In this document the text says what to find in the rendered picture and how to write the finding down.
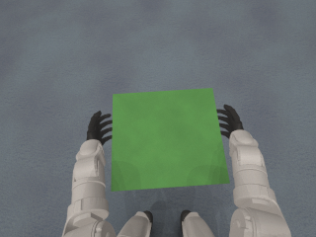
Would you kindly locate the right robot upper arm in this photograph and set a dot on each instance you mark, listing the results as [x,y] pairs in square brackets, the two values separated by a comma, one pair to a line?
[250,222]

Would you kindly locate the left robot forearm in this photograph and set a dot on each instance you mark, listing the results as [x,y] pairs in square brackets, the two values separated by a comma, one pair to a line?
[88,200]

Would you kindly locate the right robot hand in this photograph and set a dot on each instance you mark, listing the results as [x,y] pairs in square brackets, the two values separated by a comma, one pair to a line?
[233,120]

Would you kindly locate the robot left thigh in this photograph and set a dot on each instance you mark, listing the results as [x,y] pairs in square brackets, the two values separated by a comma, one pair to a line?
[137,226]

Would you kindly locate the right robot forearm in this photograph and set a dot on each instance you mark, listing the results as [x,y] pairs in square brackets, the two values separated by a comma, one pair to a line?
[252,188]

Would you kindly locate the left robot hand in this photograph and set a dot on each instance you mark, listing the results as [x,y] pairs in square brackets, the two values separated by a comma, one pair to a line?
[95,128]

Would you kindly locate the left robot upper arm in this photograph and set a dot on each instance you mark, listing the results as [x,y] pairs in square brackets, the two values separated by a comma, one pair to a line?
[99,228]

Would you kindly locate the carton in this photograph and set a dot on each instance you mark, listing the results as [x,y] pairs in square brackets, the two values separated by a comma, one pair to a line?
[166,139]

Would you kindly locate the robot right foot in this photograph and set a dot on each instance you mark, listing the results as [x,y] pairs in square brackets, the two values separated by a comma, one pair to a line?
[182,217]

